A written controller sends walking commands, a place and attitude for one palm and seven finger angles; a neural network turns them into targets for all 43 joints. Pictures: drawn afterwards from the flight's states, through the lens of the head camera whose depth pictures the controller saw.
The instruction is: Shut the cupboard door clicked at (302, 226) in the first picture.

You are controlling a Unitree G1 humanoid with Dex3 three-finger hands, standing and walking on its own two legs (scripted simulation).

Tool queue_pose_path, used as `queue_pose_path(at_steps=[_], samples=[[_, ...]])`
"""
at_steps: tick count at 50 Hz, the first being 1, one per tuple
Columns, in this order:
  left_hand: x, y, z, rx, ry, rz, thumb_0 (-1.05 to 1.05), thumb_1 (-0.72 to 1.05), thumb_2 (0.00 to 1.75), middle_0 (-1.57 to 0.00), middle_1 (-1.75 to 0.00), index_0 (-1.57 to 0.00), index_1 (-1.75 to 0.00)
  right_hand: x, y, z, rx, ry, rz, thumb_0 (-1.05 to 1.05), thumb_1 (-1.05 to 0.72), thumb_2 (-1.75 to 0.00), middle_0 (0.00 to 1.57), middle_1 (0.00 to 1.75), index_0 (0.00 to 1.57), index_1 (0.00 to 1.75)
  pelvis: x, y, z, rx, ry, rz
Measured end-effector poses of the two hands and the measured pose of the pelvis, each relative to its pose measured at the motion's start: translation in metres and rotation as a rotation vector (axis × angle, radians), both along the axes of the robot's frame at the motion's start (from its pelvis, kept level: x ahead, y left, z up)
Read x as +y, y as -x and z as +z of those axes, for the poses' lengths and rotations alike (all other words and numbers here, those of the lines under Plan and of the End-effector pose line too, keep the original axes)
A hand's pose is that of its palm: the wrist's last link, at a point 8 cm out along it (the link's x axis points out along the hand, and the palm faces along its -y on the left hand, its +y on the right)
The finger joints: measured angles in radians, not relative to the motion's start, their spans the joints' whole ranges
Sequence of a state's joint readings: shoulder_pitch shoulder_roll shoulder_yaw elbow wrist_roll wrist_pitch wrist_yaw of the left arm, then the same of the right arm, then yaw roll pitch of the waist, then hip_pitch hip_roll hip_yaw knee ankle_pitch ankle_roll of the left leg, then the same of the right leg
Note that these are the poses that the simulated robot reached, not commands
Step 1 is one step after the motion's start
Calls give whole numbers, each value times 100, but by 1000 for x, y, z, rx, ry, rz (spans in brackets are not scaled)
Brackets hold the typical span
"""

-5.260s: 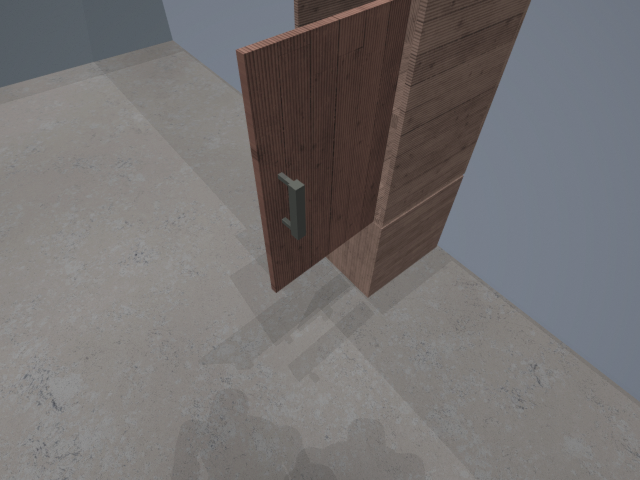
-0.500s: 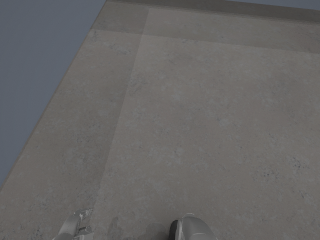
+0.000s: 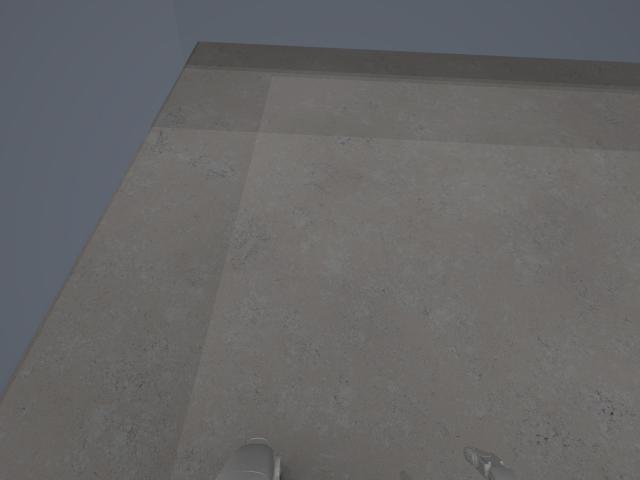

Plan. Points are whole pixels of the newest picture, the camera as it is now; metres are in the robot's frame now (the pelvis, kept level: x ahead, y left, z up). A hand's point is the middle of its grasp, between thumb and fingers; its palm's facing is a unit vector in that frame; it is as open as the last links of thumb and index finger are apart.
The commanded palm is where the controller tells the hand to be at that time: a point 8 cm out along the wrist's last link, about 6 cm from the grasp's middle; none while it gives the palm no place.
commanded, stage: walk to a spot facing it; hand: left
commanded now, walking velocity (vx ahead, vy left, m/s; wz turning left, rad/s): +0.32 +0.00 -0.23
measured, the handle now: out of the picture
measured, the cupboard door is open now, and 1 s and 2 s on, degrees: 94 94 94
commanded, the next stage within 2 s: none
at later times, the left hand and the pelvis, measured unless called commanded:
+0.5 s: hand (223, 368) +0.29 +0.19 -0.16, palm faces +0.11 -0.97 -0.23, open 7.3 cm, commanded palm none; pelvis +0.17 -0.01 -0.01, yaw +8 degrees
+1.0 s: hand (180, 447) +0.18 +0.23 -0.18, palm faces +0.46 -0.85 -0.26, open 7.4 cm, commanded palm none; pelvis +0.22 +0.00 -0.01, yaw +25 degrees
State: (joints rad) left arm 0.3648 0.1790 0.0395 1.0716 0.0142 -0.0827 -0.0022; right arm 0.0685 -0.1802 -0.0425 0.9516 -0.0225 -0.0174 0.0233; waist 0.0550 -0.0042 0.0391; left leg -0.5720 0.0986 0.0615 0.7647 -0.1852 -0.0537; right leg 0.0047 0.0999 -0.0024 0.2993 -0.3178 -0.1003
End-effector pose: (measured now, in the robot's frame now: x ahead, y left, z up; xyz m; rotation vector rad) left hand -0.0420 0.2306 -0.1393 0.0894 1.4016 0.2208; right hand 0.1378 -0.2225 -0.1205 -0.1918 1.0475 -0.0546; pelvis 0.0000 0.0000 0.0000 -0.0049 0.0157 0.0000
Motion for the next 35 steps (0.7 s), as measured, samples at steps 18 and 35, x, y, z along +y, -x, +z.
queue_pose_path(at_steps=[18, 35], samples=[[21, -238, -5, -184, 5, -59, 1, 93, 90, -20, -30, -20, -30, 1, -11, -13, 323, 79, -106, 0, -94, -89, 20, 30, 20, 30, 18, -139, -1, -7, 11, 50], [1, -287, 11, -282, -61, 95, 0, 91, 90, -20, -30, -20, -30, -30, -161, -10, 263, 83, 95, 1, -92, -90, 20, 30, 19, 30, -16, -202, 1, 1, -37, 280]])
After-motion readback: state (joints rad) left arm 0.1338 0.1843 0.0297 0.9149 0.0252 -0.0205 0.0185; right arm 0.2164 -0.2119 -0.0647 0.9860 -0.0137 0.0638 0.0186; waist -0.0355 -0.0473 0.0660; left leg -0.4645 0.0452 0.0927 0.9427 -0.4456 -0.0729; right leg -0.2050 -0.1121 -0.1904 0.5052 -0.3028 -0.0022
